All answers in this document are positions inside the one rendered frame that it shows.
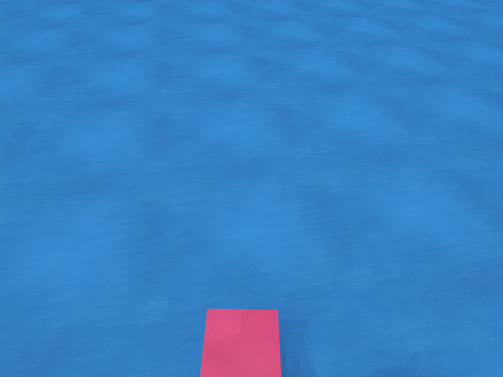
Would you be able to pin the carton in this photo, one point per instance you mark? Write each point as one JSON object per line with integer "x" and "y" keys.
{"x": 241, "y": 343}

